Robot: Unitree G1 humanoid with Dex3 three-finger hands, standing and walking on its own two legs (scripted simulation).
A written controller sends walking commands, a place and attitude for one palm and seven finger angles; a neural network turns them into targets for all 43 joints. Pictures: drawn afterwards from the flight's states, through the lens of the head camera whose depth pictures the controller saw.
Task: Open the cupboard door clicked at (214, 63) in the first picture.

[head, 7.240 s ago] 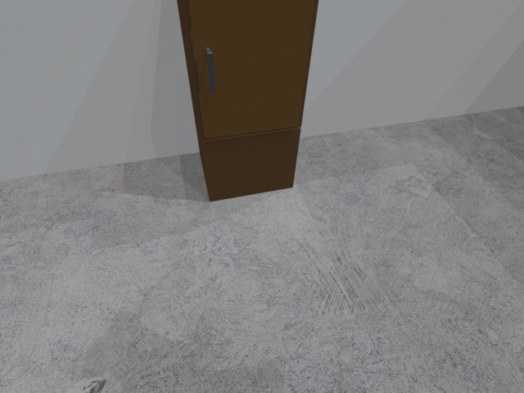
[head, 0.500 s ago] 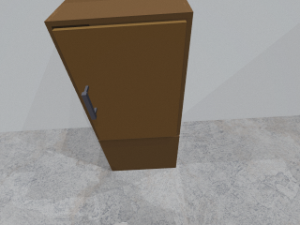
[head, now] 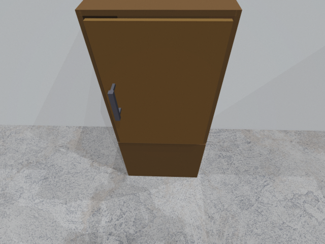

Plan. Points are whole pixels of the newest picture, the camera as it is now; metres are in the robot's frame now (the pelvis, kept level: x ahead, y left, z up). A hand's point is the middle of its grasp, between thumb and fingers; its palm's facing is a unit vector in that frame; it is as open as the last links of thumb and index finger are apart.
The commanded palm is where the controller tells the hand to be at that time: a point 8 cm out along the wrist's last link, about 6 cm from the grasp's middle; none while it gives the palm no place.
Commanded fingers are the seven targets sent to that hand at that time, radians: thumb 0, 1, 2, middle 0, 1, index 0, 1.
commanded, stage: come to a stop and stand still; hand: left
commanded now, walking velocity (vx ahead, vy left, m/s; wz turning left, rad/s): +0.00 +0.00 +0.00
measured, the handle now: (115, 102) +0.58 +0.25 -0.04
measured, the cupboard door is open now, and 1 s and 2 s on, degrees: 0 0 0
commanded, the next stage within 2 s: look again from close up in 0.38 s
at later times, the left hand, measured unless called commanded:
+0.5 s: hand out of the picture +0.04 +0.20 -0.17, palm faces +0.02 -0.98 -0.20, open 7.3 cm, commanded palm none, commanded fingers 0.00 0.90 0.90 -0.20 -0.30 -0.20 -0.30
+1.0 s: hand out of the picture +0.03 +0.18 -0.16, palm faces +0.00 -0.97 -0.24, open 7.3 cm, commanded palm none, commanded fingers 0.00 0.90 0.90 -0.20 -0.30 -0.20 -0.30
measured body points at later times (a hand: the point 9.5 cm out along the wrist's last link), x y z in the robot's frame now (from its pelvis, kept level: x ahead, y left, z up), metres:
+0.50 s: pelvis +0.01 +0.02 +0.00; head +0.02 +0.03 +0.45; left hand +0.04 +0.26 -0.16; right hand +0.02 -0.21 -0.15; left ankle -0.01 +0.14 -0.74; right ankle +0.00 -0.13 -0.74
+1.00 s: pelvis +0.01 +0.00 +0.00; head +0.02 -0.03 +0.45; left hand +0.03 +0.23 -0.15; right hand +0.00 -0.22 -0.17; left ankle -0.01 +0.14 -0.74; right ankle +0.00 -0.13 -0.74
